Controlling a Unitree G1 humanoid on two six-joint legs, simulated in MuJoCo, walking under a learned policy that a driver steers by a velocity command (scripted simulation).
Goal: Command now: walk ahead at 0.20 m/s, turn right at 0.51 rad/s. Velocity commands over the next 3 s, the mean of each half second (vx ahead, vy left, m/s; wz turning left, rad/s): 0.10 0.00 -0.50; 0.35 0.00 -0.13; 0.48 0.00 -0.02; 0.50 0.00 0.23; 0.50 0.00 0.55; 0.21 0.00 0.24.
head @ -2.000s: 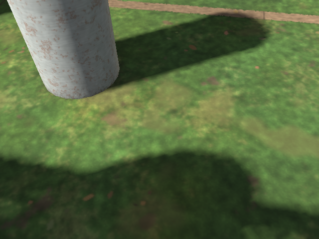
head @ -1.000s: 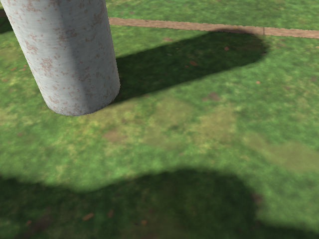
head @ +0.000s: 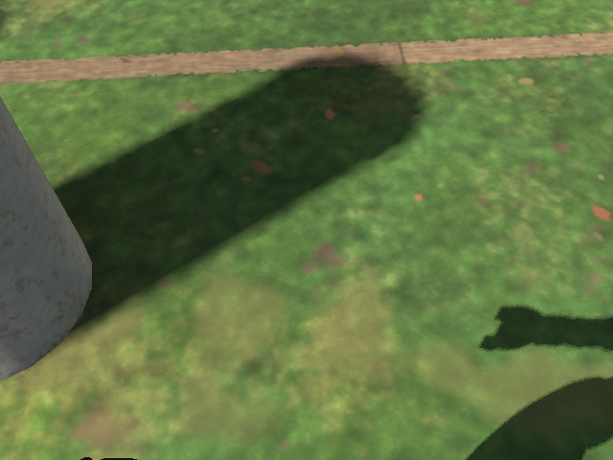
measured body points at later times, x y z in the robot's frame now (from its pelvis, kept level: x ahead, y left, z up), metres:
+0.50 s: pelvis +0.12 +0.04 +0.02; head +0.14 +0.04 +0.46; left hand +0.35 +0.26 -0.08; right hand +0.18 -0.26 -0.09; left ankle +0.18 +0.16 -0.72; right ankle +0.13 -0.07 -0.71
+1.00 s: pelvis +0.24 -0.04 +0.03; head +0.25 -0.06 +0.48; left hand +0.46 +0.17 -0.06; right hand +0.20 -0.32 -0.11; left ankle +0.21 +0.13 -0.64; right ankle +0.21 -0.12 -0.71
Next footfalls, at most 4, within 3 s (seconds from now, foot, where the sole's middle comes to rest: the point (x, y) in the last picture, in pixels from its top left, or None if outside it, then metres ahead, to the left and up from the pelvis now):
0.48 left None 0.22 0.14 -0.75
0.90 right None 0.24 -0.14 -0.75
1.38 left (329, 356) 0.65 -0.03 -0.75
1.88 right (451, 279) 0.84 -0.34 -0.75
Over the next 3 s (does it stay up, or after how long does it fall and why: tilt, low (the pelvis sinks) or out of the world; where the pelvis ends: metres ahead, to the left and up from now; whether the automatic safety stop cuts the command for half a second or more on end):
stays up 1.21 -0.16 0.01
